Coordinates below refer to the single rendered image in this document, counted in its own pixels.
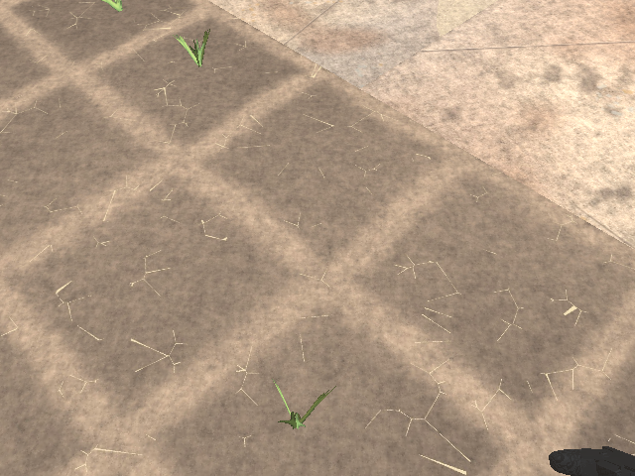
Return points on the right robot hand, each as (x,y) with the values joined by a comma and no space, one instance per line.
(607,461)

